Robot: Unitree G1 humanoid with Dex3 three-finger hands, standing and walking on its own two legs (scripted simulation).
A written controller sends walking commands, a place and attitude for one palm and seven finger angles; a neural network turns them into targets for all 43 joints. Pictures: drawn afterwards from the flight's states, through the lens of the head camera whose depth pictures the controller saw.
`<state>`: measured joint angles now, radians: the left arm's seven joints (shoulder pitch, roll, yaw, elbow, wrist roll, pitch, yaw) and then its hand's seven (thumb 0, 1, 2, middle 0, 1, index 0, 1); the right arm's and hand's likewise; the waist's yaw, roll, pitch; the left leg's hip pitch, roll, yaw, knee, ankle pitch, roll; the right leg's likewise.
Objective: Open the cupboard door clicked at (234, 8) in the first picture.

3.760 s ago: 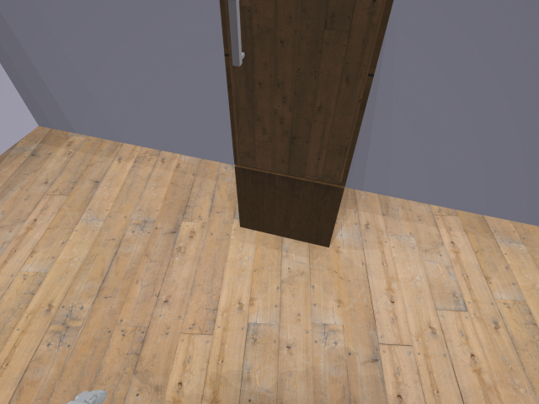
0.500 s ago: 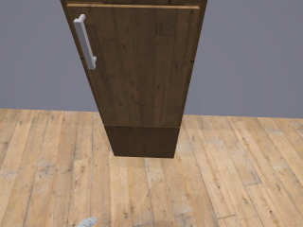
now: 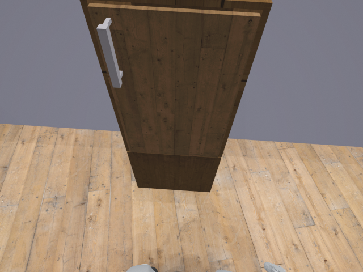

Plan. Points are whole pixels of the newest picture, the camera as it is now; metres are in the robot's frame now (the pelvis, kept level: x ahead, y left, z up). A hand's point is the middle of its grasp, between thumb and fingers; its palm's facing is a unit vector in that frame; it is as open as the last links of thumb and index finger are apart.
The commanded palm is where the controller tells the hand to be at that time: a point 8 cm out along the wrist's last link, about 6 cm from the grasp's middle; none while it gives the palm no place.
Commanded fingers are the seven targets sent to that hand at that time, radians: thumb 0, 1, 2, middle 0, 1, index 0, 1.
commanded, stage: come to a stop and stand still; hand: left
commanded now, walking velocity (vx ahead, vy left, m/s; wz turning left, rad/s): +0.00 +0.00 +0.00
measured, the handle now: (112, 54) +0.57 +0.22 +0.15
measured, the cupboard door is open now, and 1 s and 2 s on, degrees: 0 0 0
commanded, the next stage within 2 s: look again from close up in 0.78 s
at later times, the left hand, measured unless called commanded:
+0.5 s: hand out of the picture -0.03 +0.14 -0.17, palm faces +0.09 -0.98 -0.18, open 7.3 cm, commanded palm none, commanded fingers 0.00 0.90 0.90 -0.20 -0.30 -0.20 -0.30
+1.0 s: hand out of the picture -0.07 +0.13 -0.17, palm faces +0.05 -0.99 -0.16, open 7.4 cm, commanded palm none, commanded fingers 0.00 0.90 0.90 -0.20 -0.30 -0.20 -0.30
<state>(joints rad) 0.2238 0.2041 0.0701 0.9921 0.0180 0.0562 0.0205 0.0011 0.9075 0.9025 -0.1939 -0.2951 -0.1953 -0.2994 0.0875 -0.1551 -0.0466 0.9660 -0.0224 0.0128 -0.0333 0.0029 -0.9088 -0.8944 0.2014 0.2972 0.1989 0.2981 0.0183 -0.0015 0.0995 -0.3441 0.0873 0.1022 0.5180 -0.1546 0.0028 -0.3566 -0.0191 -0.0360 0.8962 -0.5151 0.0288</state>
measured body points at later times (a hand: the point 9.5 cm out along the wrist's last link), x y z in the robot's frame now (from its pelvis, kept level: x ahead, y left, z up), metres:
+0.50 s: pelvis -0.04 -0.03 +0.01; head -0.03 -0.03 +0.46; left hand -0.03 +0.19 -0.15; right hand -0.05 -0.25 -0.15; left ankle -0.04 +0.09 -0.73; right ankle -0.01 -0.13 -0.73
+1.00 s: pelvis -0.04 -0.02 +0.00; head -0.03 -0.03 +0.45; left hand -0.07 +0.18 -0.16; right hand -0.05 -0.24 -0.16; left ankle -0.04 +0.09 -0.73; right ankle -0.01 -0.13 -0.73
